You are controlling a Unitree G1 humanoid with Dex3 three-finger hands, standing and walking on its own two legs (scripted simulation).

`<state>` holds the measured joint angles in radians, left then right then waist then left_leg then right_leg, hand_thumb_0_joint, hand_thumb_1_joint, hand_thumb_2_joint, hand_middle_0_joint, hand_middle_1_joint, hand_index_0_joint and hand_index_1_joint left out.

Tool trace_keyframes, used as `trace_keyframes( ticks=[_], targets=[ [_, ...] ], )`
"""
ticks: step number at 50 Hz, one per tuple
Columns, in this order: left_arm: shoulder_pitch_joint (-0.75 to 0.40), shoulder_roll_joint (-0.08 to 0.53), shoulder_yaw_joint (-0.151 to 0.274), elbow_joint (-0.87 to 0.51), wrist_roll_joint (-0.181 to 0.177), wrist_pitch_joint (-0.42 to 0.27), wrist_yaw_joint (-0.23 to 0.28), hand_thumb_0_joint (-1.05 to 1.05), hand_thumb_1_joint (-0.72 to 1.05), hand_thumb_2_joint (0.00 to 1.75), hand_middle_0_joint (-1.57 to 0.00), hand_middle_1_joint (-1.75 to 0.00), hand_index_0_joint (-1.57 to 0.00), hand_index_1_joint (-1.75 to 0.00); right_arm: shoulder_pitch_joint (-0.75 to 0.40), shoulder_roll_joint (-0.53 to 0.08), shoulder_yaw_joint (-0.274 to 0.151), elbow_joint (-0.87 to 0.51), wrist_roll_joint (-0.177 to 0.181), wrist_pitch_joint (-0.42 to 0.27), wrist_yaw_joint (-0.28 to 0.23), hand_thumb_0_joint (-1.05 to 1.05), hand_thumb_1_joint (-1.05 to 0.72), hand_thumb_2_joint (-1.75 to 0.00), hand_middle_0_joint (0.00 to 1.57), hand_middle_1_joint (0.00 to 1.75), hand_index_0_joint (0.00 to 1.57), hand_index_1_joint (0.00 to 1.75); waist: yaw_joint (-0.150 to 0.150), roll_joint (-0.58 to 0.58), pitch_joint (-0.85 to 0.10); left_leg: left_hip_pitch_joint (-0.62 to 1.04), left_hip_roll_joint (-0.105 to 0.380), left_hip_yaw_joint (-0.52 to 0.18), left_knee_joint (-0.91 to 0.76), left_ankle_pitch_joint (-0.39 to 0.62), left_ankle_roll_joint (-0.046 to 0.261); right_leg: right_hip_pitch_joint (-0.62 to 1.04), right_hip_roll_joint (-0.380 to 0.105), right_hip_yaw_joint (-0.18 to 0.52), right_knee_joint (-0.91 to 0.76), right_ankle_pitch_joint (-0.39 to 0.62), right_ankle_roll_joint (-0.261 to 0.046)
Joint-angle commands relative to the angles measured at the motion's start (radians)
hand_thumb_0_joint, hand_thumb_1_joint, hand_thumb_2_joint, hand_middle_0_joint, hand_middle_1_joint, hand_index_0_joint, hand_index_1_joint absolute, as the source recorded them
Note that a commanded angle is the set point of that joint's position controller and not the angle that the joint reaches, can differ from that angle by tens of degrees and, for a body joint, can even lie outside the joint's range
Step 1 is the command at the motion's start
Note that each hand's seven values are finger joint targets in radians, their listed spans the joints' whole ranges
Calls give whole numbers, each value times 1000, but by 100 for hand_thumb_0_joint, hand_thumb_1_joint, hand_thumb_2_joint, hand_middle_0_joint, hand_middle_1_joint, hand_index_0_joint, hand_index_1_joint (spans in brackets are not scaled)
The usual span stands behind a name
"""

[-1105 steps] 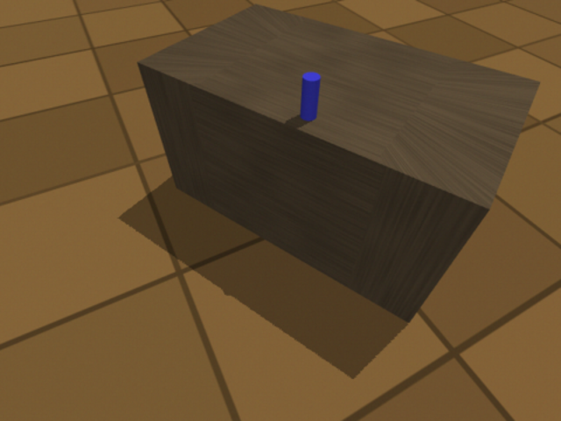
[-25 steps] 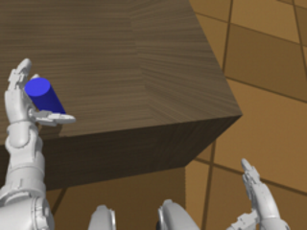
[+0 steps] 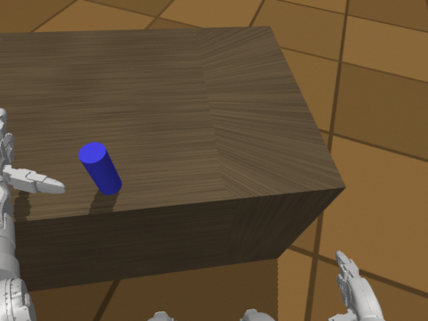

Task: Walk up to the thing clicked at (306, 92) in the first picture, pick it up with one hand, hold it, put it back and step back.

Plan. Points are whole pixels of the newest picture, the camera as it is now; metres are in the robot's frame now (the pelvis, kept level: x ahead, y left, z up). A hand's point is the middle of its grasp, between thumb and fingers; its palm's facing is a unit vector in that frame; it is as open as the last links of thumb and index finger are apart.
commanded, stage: sink last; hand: left
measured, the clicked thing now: (102, 170) +0.43 +0.21 -0.01
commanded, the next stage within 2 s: home in 0.96 s
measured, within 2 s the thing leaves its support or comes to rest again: neither
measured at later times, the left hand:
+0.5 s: hand (22, 270) +0.22 +0.26 +0.06, palm faces +0.33 -0.87 -0.37, open 17.4 cm
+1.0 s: hand (8, 319) +0.16 +0.26 +0.06, palm faces +0.37 -0.82 -0.43, open 17.4 cm
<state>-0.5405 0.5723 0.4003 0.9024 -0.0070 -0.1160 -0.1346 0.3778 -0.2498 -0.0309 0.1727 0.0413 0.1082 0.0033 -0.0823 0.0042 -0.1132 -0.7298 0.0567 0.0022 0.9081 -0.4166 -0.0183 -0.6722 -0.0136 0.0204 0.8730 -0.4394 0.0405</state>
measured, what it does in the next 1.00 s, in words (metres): stands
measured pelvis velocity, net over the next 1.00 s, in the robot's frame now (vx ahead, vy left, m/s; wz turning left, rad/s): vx -0.01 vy -0.02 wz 0.04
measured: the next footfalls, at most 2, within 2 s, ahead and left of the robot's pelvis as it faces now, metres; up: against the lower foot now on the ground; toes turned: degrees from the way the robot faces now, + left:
none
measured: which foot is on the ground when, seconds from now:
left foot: down 0.00-1.00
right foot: down 0.00-1.00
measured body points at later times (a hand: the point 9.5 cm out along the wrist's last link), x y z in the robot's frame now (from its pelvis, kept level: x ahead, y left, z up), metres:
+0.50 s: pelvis +0.01 +0.00 +0.01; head +0.03 -0.01 +0.46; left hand +0.20 +0.31 +0.08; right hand +0.18 -0.26 -0.03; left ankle +0.01 +0.13 -0.69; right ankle -0.01 -0.15 -0.69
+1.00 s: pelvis -0.01 -0.02 +0.00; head +0.01 -0.04 +0.45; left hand +0.14 +0.30 +0.09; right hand +0.15 -0.28 -0.05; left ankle +0.01 +0.13 -0.69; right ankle -0.01 -0.15 -0.69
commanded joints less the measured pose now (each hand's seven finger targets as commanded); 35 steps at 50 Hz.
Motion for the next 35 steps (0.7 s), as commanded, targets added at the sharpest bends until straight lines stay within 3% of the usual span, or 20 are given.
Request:
trace_keyframes(
  ticks=[1,3,4,5,7,9,10,12,14,16,17,18,19,20,22,24,26,30,32,35],
  targets=[
    [-229,344,71,-196,6,-34,88,0,-58,6,-7,-5,-5,-6,-18,-128,-77,-163,6,-39,-20,0,50,-7,5,5,5,5,41,66,-330,296,-38,20,-126,391,22,171,27,-48,-120,375,-35],
    [-192,317,50,-252,10,-21,108,0,-57,6,-6,-4,-4,-6,3,-150,-104,-128,5,-41,-20,0,52,-7,5,5,5,5,43,112,-310,315,-41,28,-148,352,20,156,25,-46,-135,341,-37],
    [-163,272,24,-274,10,-14,113,0,-57,6,-6,-4,-5,-6,5,-113,-70,-120,5,-45,-12,0,52,-7,5,5,5,5,52,136,-301,327,-41,30,-158,333,17,148,24,-49,-143,316,-39],
    [-132,230,1,-282,7,-7,119,0,-57,6,-7,-4,-5,-6,1,-78,-44,-107,7,-51,-9,0,52,-7,5,5,5,5,59,146,-299,336,-40,31,-159,343,15,149,23,-52,-146,317,-41],
    [-54,225,4,-369,-1,4,133,0,-57,6,-7,-4,-5,-6,4,-141,-110,-102,9,-60,-17,0,51,-7,5,5,5,5,55,140,-337,384,-35,29,-158,393,12,160,24,-58,-147,354,-39],
    [24,152,-41,-493,-11,14,141,0,-56,5,-6,-4,-5,-5,-2,-115,-77,-100,11,-68,-11,0,50,-7,5,5,5,5,69,167,-340,420,-27,19,-162,467,1,166,28,-74,-133,380,-44],
    [68,160,-31,-582,-17,15,151,0,-57,5,-6,-4,-5,-5,-5,-109,-71,-94,15,-70,-14,0,50,-7,5,5,5,5,86,180,-316,410,-30,22,-164,457,-1,170,26,-76,-140,370,-43],
    [241,105,-47,-684,-30,30,167,0,-55,4,-6,-5,-6,-5,-14,-147,-119,-97,23,-73,-27,0,50,-7,5,5,5,5,84,121,-264,400,-29,21,-186,402,0,179,29,-80,-148,336,-43],
    [349,131,0,-850,-43,32,189,0,-55,4,-6,-4,-6,-5,-30,-207,-176,-136,27,-75,-46,0,50,-7,5,5,5,5,85,98,-238,376,-36,27,-201,326,0,205,24,-73,-167,302,-38],
    [475,91,-2,-988,-49,40,201,0,-53,4,-6,-4,-6,-4,24,-151,-141,-105,30,-68,-51,0,50,-7,5,5,5,5,97,93,-201,359,-40,32,-208,313,1,222,21,-72,-172,298,-37],
    [525,104,24,-1049,-55,40,208,0,-53,4,-6,-4,-5,-5,27,-171,-175,-104,34,-66,-59,0,51,-7,5,5,5,5,88,81,-162,348,-44,39,-209,288,4,208,19,-67,-181,288,-32],
    [625,73,22,-1055,-56,48,212,0,-53,3,-6,-5,-6,-4,46,-158,-169,-111,31,-69,-63,0,51,-7,5,5,5,5,88,54,-167,356,-42,39,-204,316,5,222,21,-71,-174,313,-29],
    [690,28,-7,-1112,-59,51,211,0,-53,3,-5,-5,-6,-4,53,-123,-140,-114,32,-67,-60,0,51,-6,5,5,5,5,95,65,-154,344,-44,43,-201,321,7,225,16,-69,-171,329,-30],
    [729,-14,-32,-1161,-62,52,209,0,-52,3,-5,-4,-6,-4,38,-119,-144,-135,32,-70,-63,0,52,-6,5,5,5,5,88,52,-133,342,-46,48,-199,315,10,213,16,-68,-171,329,-26],
    [834,-22,-18,-1225,-65,55,212,0,-52,3,-5,-5,-6,-4,50,-80,-115,-134,29,-68,-62,0,52,-6,5,5,5,5,110,67,-128,322,-48,47,-190,329,10,220,13,-71,-161,338,-29],
    [901,-54,-36,-1313,-66,52,209,0,-52,2,-5,-5,-6,-4,22,-82,-124,-172,28,-73,-61,0,52,-6,5,5,5,5,116,68,-107,307,-48,45,-194,299,11,213,15,-74,-155,299,-31],
    [960,-45,-5,-1346,-70,51,210,0,-51,3,-5,-5,-6,-4,18,-130,-180,-216,26,-78,-74,0,53,-6,5,5,5,5,104,40,-128,313,-52,50,-179,297,16,216,11,-66,-157,325,-24],
    [1042,-85,-11,-1360,-74,59,201,0,-51,2,-4,-5,-6,-4,73,-107,-188,-178,23,-90,-78,0,53,-6,5,5,5,5,98,24,-42,277,-54,45,-183,202,19,153,12,-73,-164,213,-25],
    [997,-77,-1,-1337,-71,57,200,0,-51,1,-4,-5,-6,-3,89,-100,-184,-158,16,-98,-82,0,54,-5,5,5,5,5,79,7,-25,273,-56,43,-174,184,23,134,8,-67,-165,204,-20],
    [999,-95,-16,-1314,-68,53,191,0,-50,2,-4,-5,-6,-3,72,-84,-167,-169,16,-111,-85,0,55,-5,5,5,5,5,89,-17,11,245,-62,43,-179,110,27,100,3,-62,-177,121,-20]
  ],
)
